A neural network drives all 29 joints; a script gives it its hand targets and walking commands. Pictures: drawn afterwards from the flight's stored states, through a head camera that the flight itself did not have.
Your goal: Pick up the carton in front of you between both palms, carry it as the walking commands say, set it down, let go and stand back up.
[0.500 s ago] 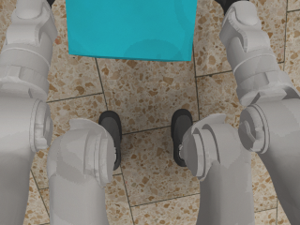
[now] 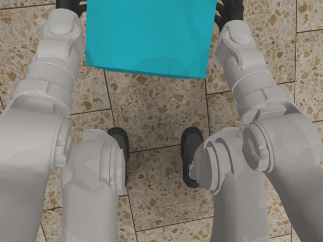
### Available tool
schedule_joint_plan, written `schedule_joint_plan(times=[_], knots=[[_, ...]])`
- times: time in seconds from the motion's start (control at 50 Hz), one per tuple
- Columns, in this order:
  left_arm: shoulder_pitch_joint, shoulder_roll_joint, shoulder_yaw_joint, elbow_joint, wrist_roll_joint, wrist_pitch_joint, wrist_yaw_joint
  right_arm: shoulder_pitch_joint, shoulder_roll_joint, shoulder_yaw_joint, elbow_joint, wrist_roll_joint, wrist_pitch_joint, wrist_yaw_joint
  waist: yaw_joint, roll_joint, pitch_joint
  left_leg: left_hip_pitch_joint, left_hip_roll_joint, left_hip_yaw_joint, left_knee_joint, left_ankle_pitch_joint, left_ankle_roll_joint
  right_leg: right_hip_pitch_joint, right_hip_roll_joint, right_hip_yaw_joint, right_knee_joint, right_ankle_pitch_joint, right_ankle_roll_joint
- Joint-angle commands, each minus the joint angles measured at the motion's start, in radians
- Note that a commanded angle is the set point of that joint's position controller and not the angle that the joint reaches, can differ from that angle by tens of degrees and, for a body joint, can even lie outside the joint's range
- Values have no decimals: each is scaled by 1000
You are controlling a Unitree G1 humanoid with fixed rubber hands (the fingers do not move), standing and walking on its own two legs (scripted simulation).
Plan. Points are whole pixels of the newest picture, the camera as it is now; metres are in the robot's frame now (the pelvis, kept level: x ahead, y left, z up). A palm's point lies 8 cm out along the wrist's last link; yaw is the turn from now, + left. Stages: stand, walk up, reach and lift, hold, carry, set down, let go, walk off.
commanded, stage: reach and lift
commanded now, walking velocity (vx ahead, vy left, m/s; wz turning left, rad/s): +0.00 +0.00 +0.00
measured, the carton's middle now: (149, 28) +0.52 +0.04 -0.25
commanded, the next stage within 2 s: none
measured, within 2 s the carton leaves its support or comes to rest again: leaves its support in 0.26 s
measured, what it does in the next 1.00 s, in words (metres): rises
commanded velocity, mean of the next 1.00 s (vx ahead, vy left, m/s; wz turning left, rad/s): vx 0.00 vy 0.00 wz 0.00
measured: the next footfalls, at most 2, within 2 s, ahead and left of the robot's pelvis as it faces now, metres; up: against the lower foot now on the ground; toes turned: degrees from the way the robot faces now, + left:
none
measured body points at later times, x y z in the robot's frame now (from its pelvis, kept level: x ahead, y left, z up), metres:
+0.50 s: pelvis +0.00 -0.01 +0.02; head +0.29 +0.05 +0.36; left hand +0.52 +0.20 -0.08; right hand +0.52 -0.11 -0.07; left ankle +0.12 +0.12 -0.34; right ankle +0.13 -0.13 -0.34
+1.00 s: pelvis +0.02 -0.01 +0.14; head +0.25 +0.02 +0.53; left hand +0.48 +0.19 +0.08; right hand +0.50 -0.11 +0.09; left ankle +0.12 +0.12 -0.34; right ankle +0.13 -0.13 -0.34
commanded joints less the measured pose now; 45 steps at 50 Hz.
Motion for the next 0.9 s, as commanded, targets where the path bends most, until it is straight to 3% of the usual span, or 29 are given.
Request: schedule_joint_plan(times=[0.0, 0.1, 0.16, 0.22, 0.28, 0.36, 0.42, 0.5, 0.58, 0.66, 0.74, 0.88], knots=[[-535, -622, -140, -122, 46, 17, -148, -426, 613, 100, -108, -50, 12, 134, 19, 142, -1075, 610, -63, 26, -162, 181, 0, 509, 88, -51, -111, 189, -12], [-538, -891, -114, -180, 58, 58, -225, -528, 834, 107, -182, -89, 57, 228, 20, 100, -1110, 624, -97, 52, -151, 225, 10, 496, 116, -94, -95, 188, -16], [-567, -974, -155, -294, 22, 68, -227, -520, 932, 150, -266, -70, 77, 243, 18, 93, -1288, 724, -105, 60, -132, 332, 11, 560, 126, -106, -79, 285, -18], [-593, -1070, -215, -469, -24, 93, -214, -540, 1038, 221, -443, -19, 100, 240, 30, 107, -1632, 922, -119, 76, -122, 483, 0, 691, 135, -118, -71, 418, -15], [-565, -1143, -233, -594, -3, 136, -207, -516, 1119, 241, -546, -5, 144, 241, 59, 145, -1808, 1051, -129, 85, -151, 531, -10, 707, 151, -130, -103, 421, -9], [-442, -1237, -205, -599, 76, 213, -216, -510, 1144, 231, -603, -64, 209, 265, 75, 174, -1671, 1016, -134, 89, -238, 386, -5, 565, 160, -133, -176, 247, -18], [-311, -1294, -113, -471, 162, 265, -240, -476, 1149, 177, -539, -152, 254, 282, 71, 139, -1410, 847, -137, 93, -325, 171, 4, 488, 160, -125, -260, 76, -26], [-255, -1306, 49, -339, 285, 302, -287, -338, 1145, -1, -347, -328, 303, 298, 16, 102, -1163, 666, -139, 101, -426, -41, 6, 477, 154, -115, -391, -76, -41], [-281, -1303, 98, -363, 332, 308, -312, -271, 1174, -89, -308, -418, 315, 304, -24, 118, -1215, 695, -146, 102, -485, -11, -2, 565, 152, -101, -462, -15, -46], [-256, -1324, 85, -402, 336, 314, -317, -256, 1239, -27, -361, -388, 318, 318, 13, 125, -1348, 812, -152, 103, -526, 99, -9, 636, 153, -83, -506, 60, -41], [-201, -1352, 24, -458, 321, 319, -315, -223, 1302, 87, -428, -328, 328, 329, 46, 91, -1466, 883, -156, 109, -560, 179, -6, 743, 156, -68, -552, 129, -24], [-92, -1411, -119, -591, 253, 342, -310, -129, 1371, 292, -564, -232, 360, 328, 69, 33, -1593, 1063, -160, 102, -631, 272, -5, 942, 158, -58, -634, 214, 6]])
